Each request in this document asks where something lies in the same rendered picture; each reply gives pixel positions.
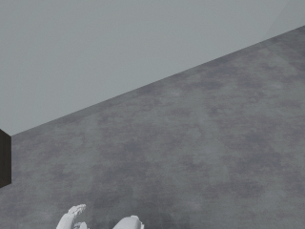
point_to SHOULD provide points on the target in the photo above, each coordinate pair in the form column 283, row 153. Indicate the left robot thigh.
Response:
column 129, row 223

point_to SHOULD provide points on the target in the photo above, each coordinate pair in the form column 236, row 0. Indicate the robot left hand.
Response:
column 68, row 220

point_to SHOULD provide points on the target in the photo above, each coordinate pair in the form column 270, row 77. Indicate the cupboard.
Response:
column 5, row 159

